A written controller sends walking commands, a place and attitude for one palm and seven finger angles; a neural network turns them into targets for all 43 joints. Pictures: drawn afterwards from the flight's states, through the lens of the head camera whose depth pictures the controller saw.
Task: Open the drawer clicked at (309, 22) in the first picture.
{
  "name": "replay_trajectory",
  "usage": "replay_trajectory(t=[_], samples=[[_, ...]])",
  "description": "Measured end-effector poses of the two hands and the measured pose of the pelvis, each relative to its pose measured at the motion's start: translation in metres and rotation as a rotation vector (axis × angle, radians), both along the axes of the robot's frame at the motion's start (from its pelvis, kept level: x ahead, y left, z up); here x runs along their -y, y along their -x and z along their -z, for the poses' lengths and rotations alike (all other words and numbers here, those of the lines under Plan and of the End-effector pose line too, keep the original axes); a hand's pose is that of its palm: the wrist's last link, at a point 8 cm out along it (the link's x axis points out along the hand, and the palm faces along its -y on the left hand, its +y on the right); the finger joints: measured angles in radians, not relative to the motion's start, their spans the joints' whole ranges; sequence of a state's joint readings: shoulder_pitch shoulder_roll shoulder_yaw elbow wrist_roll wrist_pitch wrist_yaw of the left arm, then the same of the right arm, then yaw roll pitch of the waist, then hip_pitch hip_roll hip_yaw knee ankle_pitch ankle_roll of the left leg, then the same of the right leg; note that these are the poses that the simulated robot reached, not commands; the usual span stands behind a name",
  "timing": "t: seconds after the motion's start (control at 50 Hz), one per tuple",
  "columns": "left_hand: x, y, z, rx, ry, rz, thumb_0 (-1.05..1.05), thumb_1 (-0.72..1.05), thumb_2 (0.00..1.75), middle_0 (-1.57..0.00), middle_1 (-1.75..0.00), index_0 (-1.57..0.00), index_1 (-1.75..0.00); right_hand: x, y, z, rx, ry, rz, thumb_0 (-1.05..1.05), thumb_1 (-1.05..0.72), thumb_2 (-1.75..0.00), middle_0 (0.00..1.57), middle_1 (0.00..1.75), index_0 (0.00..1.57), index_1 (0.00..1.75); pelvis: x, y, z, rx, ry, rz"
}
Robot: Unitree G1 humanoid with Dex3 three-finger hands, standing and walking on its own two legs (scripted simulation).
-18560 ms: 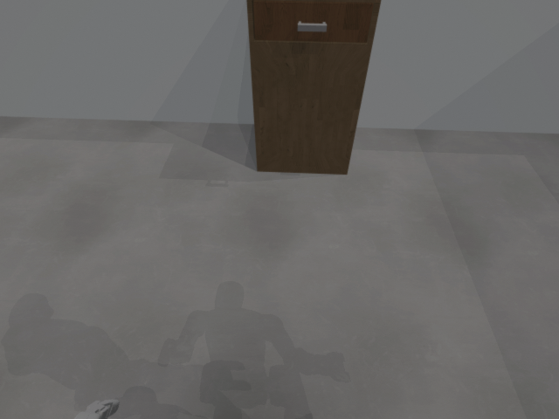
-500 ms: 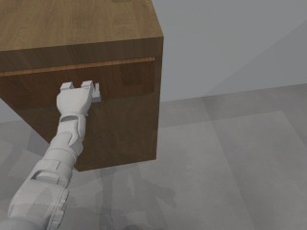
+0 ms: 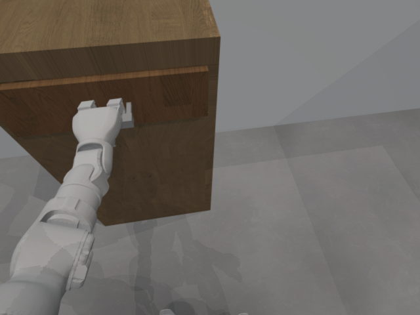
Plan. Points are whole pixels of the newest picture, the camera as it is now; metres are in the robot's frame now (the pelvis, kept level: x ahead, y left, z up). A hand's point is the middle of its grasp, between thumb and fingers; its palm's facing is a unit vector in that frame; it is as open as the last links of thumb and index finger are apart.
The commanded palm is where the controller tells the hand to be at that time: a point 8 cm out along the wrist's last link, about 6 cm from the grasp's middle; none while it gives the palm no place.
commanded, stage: pull the drawer open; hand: left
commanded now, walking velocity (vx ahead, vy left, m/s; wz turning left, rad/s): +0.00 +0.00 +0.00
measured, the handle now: (106, 116) +0.53 +0.19 +0.04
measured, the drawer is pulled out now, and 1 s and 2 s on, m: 0.02 0.06 0.18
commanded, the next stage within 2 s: none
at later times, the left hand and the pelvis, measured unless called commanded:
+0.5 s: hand (107, 155) +0.44 +0.18 +0.02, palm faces +0.01 -0.06 -1.00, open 5.5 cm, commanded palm +0.42 +0.20 +0.07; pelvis +0.02 +0.01 +0.01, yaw +0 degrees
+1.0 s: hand (107, 158) +0.43 +0.18 +0.02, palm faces -0.01 -0.06 -1.00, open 5.5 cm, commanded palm +0.38 +0.19 +0.07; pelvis +0.00 +0.00 +0.01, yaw -1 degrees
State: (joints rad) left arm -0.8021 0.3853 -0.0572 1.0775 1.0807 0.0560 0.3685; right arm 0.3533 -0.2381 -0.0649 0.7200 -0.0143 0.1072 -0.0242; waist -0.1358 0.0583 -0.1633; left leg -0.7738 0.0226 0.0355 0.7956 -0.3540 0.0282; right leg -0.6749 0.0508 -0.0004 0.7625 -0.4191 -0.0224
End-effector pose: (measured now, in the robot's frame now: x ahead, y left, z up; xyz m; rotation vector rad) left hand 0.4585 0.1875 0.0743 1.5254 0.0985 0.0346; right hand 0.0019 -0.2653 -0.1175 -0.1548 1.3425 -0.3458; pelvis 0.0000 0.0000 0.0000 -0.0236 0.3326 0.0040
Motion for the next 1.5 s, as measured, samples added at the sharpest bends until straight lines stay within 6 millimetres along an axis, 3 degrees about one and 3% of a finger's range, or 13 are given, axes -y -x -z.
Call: replay_trajectory(t=[0.14,0.24,0.32,0.42,0.52,0.64,0.74,0.96,1.08,1.2,1.4,1.5], samples=[[0.0,0.002,0.0,0.007,0.001,-0.002,0.0,0.74,0.81,-0.32,-1.34,-0.4,-1.35,-0.002,0.027,-0.001,-0.046,-0.009,0.043,0.01,-0.9,-0.89,0.2,0.3,0.2,0.3,-0.001,0.001,-0.001,0.0,0.0,0.016],[0.0,0.009,0.001,0.012,0.016,0.003,0.0,0.75,0.79,-0.3,-1.35,-0.4,-1.35,-0.006,0.023,-0.003,-0.032,-0.024,0.06,0.01,-0.9,-0.89,0.2,0.3,0.2,0.3,-0.004,-0.005,-0.004,0.009,-0.002,0.031],[0.0,0.021,0.001,0.027,0.032,0.012,0.01,0.75,0.78,-0.28,-1.35,-0.4,-1.35,-0.008,0.002,-0.005,0.015,-0.04,0.054,0.01,-0.9,-0.89,0.2,0.3,0.2,0.3,-0.006,-0.012,-0.008,0.024,-0.003,0.039],[0.001,0.04,0.002,0.049,0.044,0.023,0.0,0.75,0.78,-0.27,-1.35,-0.41,-1.35,-0.01,-0.042,-0.009,0.104,-0.044,0.005,0.01,-0.9,-0.89,0.2,0.3,0.2,0.3,-0.008,-0.019,-0.011,0.051,-0.004,0.031],[0.001,0.04,0.002,0.052,0.01,0.024,-0.01,0.74,0.81,-0.31,-1.34,-0.4,-1.35,-0.01,-0.083,-0.011,0.169,-0.022,-0.081,0.01,-0.9,-0.89,0.2,0.3,0.2,0.3,-0.008,-0.014,-0.009,0.061,-0.004,-0.002],[0.002,0.038,0.001,0.029,-0.011,0.012,-0.01,0.72,0.82,-0.32,-1.33,-0.4,-1.35,-0.012,-0.103,-0.011,0.224,-0.019,-0.114,0.01,-0.9,-0.89,0.2,0.3,0.2,0.3,-0.007,-0.007,-0.007,0.059,-0.006,-0.008],[0.002,0.038,0.0,0.011,-0.004,0.003,0.0,0.72,0.81,-0.32,-1.32,-0.41,-1.35,-0.013,-0.089,-0.008,0.207,-0.024,-0.103,0.01,-0.9,-0.89,0.2,0.3,0.2,0.3,-0.003,-0.002,-0.006,0.063,-0.008,-0.008],[0.002,0.043,0.001,0.022,0.015,0.008,0.01,0.74,0.79,-0.31,-1.34,-0.4,-1.35,-0.004,-0.018,-0.002,0.07,-0.034,-0.006,0.01,-0.9,-0.89,0.2,0.3,0.2,0.3,0.001,0.001,-0.007,0.058,-0.009,0.018],[0.004,0.06,0.001,0.043,0.027,0.004,0.01,0.75,0.78,-0.29,-1.34,-0.4,-1.35,-0.002,-0.013,-0.004,0.061,-0.05,0.024,0.01,-0.9,-0.89,0.2,0.3,0.2,0.3,0.0,-0.006,-0.011,0.072,-0.011,0.032],[0.006,0.084,0.002,0.052,0.045,-0.003,0.02,0.75,0.78,-0.26,-1.34,-0.41,-1.35,-0.001,-0.053,-0.011,0.153,-0.058,-0.01,0.01,-0.9,-0.89,0.2,0.3,0.2,0.3,-0.001,-0.014,-0.014,0.098,-0.014,0.032],[0.01,0.13,0.001,0.055,0.068,-0.014,0.03,0.74,0.78,-0.26,-1.35,-0.41,-1.35,-0.014,-0.163,-0.032,0.403,-0.081,-0.169,0.01,-0.9,-0.89,0.2,0.3,0.2,0.3,0.0,-0.021,-0.015,0.139,-0.02,0.007],[0.011,0.133,0.002,0.058,0.017,-0.011,0.01,0.73,0.81,-0.29,-1.34,-0.41,-1.35,-0.025,-0.196,-0.034,0.446,-0.084,-0.261,0.01,-0.9,-0.89,0.2,0.3,0.2,0.3,0.005,-0.014,-0.012,0.153,-0.025,-0.025]])
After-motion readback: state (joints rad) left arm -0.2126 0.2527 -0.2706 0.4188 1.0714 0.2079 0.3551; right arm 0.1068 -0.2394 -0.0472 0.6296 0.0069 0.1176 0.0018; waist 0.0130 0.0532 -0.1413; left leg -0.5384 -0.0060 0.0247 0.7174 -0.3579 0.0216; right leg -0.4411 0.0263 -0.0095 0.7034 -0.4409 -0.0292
